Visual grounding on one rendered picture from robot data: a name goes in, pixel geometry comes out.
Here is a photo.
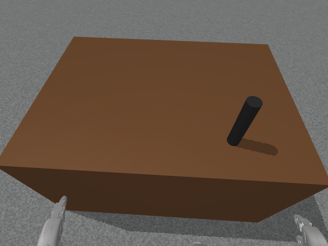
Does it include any left robot hand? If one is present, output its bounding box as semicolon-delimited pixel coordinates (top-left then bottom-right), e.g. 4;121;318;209
37;196;67;246

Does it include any can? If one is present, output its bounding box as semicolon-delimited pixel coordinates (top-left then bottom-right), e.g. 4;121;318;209
227;96;263;146

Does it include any right robot hand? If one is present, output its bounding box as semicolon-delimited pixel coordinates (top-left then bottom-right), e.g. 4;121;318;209
293;214;328;246

